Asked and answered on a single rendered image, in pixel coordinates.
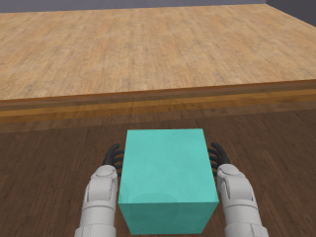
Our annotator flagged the right robot forearm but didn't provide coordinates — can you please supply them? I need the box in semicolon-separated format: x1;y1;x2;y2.
216;164;270;237

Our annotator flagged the right robot hand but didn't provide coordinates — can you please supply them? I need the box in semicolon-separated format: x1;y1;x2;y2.
207;142;231;177

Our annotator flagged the left robot forearm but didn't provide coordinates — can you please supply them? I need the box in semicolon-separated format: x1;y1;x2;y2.
74;165;119;237

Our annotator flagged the carton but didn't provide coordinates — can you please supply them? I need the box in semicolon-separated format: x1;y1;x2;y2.
118;128;219;235

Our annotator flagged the left robot hand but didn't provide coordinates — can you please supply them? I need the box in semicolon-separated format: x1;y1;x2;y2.
102;143;125;177

